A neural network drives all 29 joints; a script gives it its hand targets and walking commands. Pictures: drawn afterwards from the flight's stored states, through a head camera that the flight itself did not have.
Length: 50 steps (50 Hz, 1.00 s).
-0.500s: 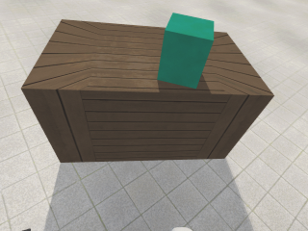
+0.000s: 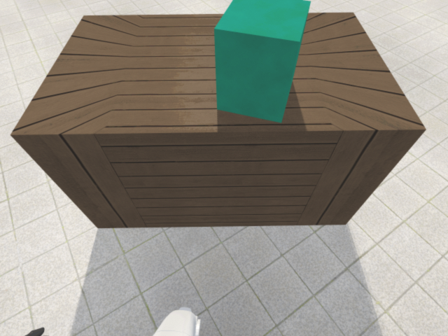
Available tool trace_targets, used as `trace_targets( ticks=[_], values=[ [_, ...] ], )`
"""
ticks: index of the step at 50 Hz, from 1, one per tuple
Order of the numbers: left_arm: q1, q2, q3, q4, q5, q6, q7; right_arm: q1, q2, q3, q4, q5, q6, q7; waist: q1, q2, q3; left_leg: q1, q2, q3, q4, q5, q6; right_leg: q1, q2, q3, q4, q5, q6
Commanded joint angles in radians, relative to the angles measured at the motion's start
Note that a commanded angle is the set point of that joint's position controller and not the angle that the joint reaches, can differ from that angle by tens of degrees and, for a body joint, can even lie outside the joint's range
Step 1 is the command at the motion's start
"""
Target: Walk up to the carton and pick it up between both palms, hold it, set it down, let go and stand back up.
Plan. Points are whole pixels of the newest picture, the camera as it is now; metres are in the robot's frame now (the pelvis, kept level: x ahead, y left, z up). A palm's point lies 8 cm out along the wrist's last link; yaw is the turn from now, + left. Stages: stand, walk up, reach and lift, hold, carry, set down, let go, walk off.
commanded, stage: walk up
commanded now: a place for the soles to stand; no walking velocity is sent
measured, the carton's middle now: (260, 59) +0.81 -0.05 +0.01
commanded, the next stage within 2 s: none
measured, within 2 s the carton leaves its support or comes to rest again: neither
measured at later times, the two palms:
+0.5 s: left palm (90, 332) +0.14 +0.26 -0.12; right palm out of the picture +0.09 -0.44 -0.07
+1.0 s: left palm (91, 324) +0.15 +0.26 -0.10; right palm out of the picture +0.16 -0.42 -0.09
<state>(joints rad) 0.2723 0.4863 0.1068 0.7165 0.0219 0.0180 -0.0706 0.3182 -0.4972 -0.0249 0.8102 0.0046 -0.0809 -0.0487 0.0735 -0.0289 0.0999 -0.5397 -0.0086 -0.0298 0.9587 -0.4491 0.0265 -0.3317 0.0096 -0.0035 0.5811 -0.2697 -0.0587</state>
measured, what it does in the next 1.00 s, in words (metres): steps to the right: left foot, then right foot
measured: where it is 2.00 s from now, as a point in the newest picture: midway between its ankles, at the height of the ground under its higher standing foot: outside the picture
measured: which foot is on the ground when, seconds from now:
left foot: up 0.00-0.14, down 0.16-0.50, up 0.52-0.86, down 0.88-1.00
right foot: down 0.00-0.16, up 0.18-0.46, down 0.48-1.00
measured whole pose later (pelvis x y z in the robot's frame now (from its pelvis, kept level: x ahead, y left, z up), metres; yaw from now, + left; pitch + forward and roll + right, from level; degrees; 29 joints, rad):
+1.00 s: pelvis +0.07 -0.08 -0.02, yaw +1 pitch -1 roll +1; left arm 0.26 0.48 0.06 0.74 0.02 0.00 -0.02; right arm 0.31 -0.48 -0.02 0.81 -0.02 -0.06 -0.05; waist 0.03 -0.03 0.07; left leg -0.35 -0.03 -0.07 0.71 -0.35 0.00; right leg -0.38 -0.03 -0.01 0.77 -0.45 -0.02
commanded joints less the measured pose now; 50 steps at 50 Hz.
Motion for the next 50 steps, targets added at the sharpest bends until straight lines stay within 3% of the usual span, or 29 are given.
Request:
trace_targets(
  ticks=[1, 3, 6, 7, 8, 9, 10, 11, 12, 14, 16, 19, 22, 23, 24, 25, 26, 27, 30, 31, 37, 40, 43, 44, 45, 46, 47, 48, 50],
  values=[
    [0.06, 0.165, 0.045, -0.089, 0.025, 0.002, 0.01, 0.066, -0.166, -0.054, -0.027, 0.006, 0.0, -0.028, 0.003, -0.161, -0.157, -0.03, -0.006, 0.07, -0.139, 0.066, -0.017, 0.301, -0.172, 0.182, -0.13, 0.33, -0.093],
    [0.048, 0.153, 0.04, -0.103, 0.034, 0.009, 0.006, 0.086, -0.147, -0.052, -0.019, 0.005, -0.01, -0.032, -0.004, -0.167, -0.188, 0.068, -0.003, 0.111, -0.259, 0.129, -0.011, 0.273, -0.162, 0.152, -0.06, 0.36, -0.112],
    [-0.055, 0.115, 0.024, -0.153, 0.028, 0.023, -0.003, 0.264, -0.143, -0.07, 0.038, -0.006, -0.028, -0.046, -0.106, -0.06, -0.251, 0.428, -0.013, 0.134, -0.528, 0.398, -0.014, 0.076, -0.093, 0.033, 0.162, 0.238, -0.083],
    [-0.063, 0.097, 0.016, -0.166, 0.027, 0.022, -0.003, 0.298, -0.194, -0.092, 0.039, -0.021, -0.03, -0.053, -0.135, 0.003, -0.234, 0.541, 0.045, 0.023, -0.513, 0.357, 0.022, -0.077, -0.07, 0.014, 0.255, 0.13, -0.048],
    [-0.061, 0.064, 0.006, -0.165, 0.026, 0.027, -0.004, 0.29, -0.251, -0.11, 0.028, -0.037, -0.03, -0.062, -0.142, 0.099, -0.188, 0.616, 0.197, -0.275, -0.544, 0.149, 0.099, -0.313, -0.019, 0.009, 0.379, -0.206, -0.013],
    [-0.012, 0.085, 0.009, -0.154, 0.035, 0.048, -0.002, 0.222, -0.315, -0.123, -0.012, -0.044, -0.031, -0.069, -0.102, 0.087, -0.118, 0.49, 0.434, -0.62, -0.62, -0.025, 0.207, -0.418, -0.009, 0.08, 0.518, -0.315, 0.026],
    [-0.025, 0.18, 0.038, -0.146, 0.042, 0.063, 0.0, 0.153, -0.36, -0.135, -0.027, -0.013, -0.026, -0.07, -0.097, 0.084, -0.029, 0.328, 0.553, -0.707, -0.721, -0.198, 0.307, -0.402, -0.084, 0.154, 0.594, -0.331, 0.039],
    [-0.018, 0.214, 0.05, -0.132, 0.039, 0.065, -0.004, 0.058, -0.375, -0.138, -0.041, -0.014, -0.031, -0.067, -0.064, 0.095, 0.081, 0.198, 0.569, -0.69, -0.762, -0.24, 0.332, -0.377, -0.124, 0.182, 0.651, -0.264, 0.056],
    [-0.026, 0.223, 0.053, -0.113, 0.038, 0.06, -0.01, 0.029, -0.334, -0.128, -0.041, -0.019, -0.033, -0.061, -0.056, 0.033, 0.132, 0.135, 0.477, -0.565, -0.739, -0.216, 0.3, -0.342, -0.126, 0.167, 0.621, -0.213, 0.07],
    [0.008, 0.218, 0.066, -0.081, 0.036, 0.059, -0.021, 0.038, -0.307, -0.112, -0.049, -0.029, -0.036, -0.053, -0.045, 0.045, 0.111, 0.086, 0.323, -0.349, -0.668, -0.137, 0.215, -0.206, -0.124, 0.139, 0.541, -0.142, 0.069],
    [0.035, 0.168, 0.065, -0.089, 0.025, 0.052, -0.038, 0.077, -0.287, -0.107, -0.039, -0.039, -0.029, -0.036, -0.069, 0.158, 0.049, 0.127, 0.218, -0.194, -0.623, -0.05, 0.168, -0.154, -0.075, 0.052, 0.407, -0.135, 0.064],
    [0.004, 0.156, 0.064, -0.11, 0.011, 0.045, -0.037, 0.085, -0.315, -0.119, -0.043, -0.038, -0.018, -0.02, -0.112, 0.282, -0.029, 0.257, 0.211, -0.188, -0.563, -0.069, 0.171, -0.161, -0.064, 0.021, 0.271, -0.216, 0.063],
    [0.055, 0.139, 0.056, -0.068, 0.001, 0.01, -0.012, -0.012, -0.283, -0.106, -0.076, -0.031, 0.002, -0.003, -0.074, 0.314, -0.094, 0.176, 0.191, -0.103, -0.461, 0.003, 0.151, 0.036, -0.05, -0.015, 0.058, -0.153, 0.037],
    [0.156, 0.125, 0.063, -0.019, -0.001, -0.002, 0.002, -0.054, -0.247, -0.091, -0.08, -0.03, 0.011, -0.002, -0.009, 0.236, -0.157, 0.121, 0.156, -0.056, -0.307, 0.072, 0.127, 0.191, -0.025, -0.032, -0.046, -0.04, 0.041],
    [0.264, 0.165, 0.074, 0.022, 0.005, -0.016, 0.019, -0.017, -0.163, -0.065, -0.074, -0.03, 0.021, -0.004, 0.036, 0.053, -0.21, 0.067, 0.089, 0.006, -0.035, 0.036, 0.089, 0.307, -0.056, 0.044, -0.146, -0.022, 0.058],
    [0.263, 0.258, 0.089, 0.007, 0.031, -0.027, 0.035, 0.025, -0.059, -0.03, -0.086, -0.017, 0.02, -0.011, 0.042, -0.203, -0.179, -0.132, -0.047, -0.012, 0.155, -0.183, 0.028, 0.311, -0.248, 0.39, -0.212, -0.042, 0.039],
    [0.155, 0.282, 0.089, -0.019, 0.036, -0.029, 0.045, -0.001, -0.102, -0.036, -0.082, -0.006, 0.026, -0.025, 0.022, -0.155, -0.131, -0.212, -0.047, -0.073, 0.191, -0.173, 0.016, 0.263, -0.345, 0.552, -0.269, -0.14, -0.008],
    [0.108, 0.301, 0.085, -0.032, 0.028, -0.029, 0.044, -0.023, -0.182, -0.059, -0.068, -0.006, 0.03, -0.026, 0.017, -0.091, -0.129, -0.155, -0.001, -0.118, 0.163, -0.131, 0.018, 0.174, -0.372, 0.604, -0.289, -0.286, -0.07],
    [-0.004, 0.194, 0.044, -0.026, 0.01, -0.032, 0.045, 0.089, -0.192, -0.062, -0.001, 0.011, 0.024, -0.012, -0.066, -0.11, -0.068, -0.085, 0.024, -0.077, 0.13, -0.001, 0.021, 0.126, -0.229, 0.328, -0.203, -0.107, -0.035],
    [0.003, 0.177, 0.034, -0.017, 0.004, -0.039, 0.049, 0.102, -0.171, -0.056, 0.0, 0.003, 0.018, -0.005, -0.062, -0.12, -0.095, -0.066, 0.034, -0.062, 0.079, 0.013, 0.014, 0.154, -0.225, 0.286, -0.169, -0.007, -0.072],
    [0.031, 0.173, 0.023, 0.009, -0.001, -0.051, 0.061, 0.018, -0.136, -0.038, -0.01, -0.008, 0.012, 0.006, -0.018, -0.147, -0.17, -0.004, 0.027, -0.02, -0.119, -0.008, -0.006, 0.248, -0.257, 0.232, -0.076, 0.253, -0.136],
    [0.011, 0.182, 0.023, 0.009, -0.004, -0.045, 0.061, 0.03, -0.12, -0.034, -0.009, -0.01, 0.007, 0.008, -0.032, -0.182, -0.199, 0.08, 0.012, 0.028, -0.206, 0.027, 0.003, 0.238, -0.237, 0.166, -0.017, 0.373, -0.123],
    [-0.056, 0.16, 0.008, -0.005, -0.015, -0.03, 0.057, 0.083, -0.113, -0.041, 0.016, -0.018, -0.006, 0.005, -0.076, -0.121, -0.223, 0.264, -0.027, 0.069, -0.408, 0.24, 0.009, 0.137, -0.184, 0.075, 0.102, 0.315, -0.088],
    [-0.068, 0.132, -0.003, -0.017, -0.022, -0.027, 0.057, 0.109, -0.131, -0.046, 0.02, -0.028, -0.008, -0.001, -0.088, -0.095, -0.236, 0.333, -0.012, 0.012, -0.417, 0.295, 0.027, 0.071, -0.177, 0.07, 0.152, 0.247, -0.066],
    [-0.072, 0.112, -0.013, -0.019, -0.025, -0.025, 0.057, 0.099, -0.163, -0.054, 0.011, -0.039, -0.01, -0.006, -0.088, 0.012, -0.223, 0.376, 0.083, -0.177, -0.44, 0.372, 0.074, -0.044, -0.136, 0.053, 0.225, 0.139, -0.03],
    [-0.078, 0.081, -0.023, -0.028, -0.029, -0.02, 0.056, 0.039, -0.208, -0.054, -0.017, -0.045, -0.011, -0.004, -0.062, 0.106, -0.164, 0.343, 0.228, -0.458, -0.491, 0.353, 0.144, -0.158, -0.046, 0.007, 0.276, -0.111, 0.024],
    [-0.083, 0.122, -0.01, -0.001, -0.025, -0.012, 0.066, 0.007, -0.263, -0.061, -0.026, -0.026, -0.007, 0.003, -0.067, 0.124, -0.123, 0.23, 0.314, -0.547, -0.509, 0.287, 0.257, -0.097, -0.019, 0.026, 0.28, -0.344, 0.028],
    [-0.043, 0.129, -0.005, 0.016, -0.02, -0.02, 0.066, -0.043, -0.264, -0.062, -0.036, -0.027, -0.003, 0.006, -0.038, 0.142, -0.094, 0.165, 0.308, -0.533, -0.496, 0.277, 0.268, -0.032, -0.041, 0.048, 0.217, -0.319, 0.017],
    [0.018, 0.135, -0.011, 0.05, -0.011, -0.046, 0.062, -0.134, -0.183, -0.033, -0.051, -0.014, 0.009, 0.019, -0.002, 0.086, -0.103, 0.1, 0.156, -0.283, -0.383, 0.311, 0.122, 0.126, -0.086, 0.086, -0.052, -0.126, 0.001]
  ],
)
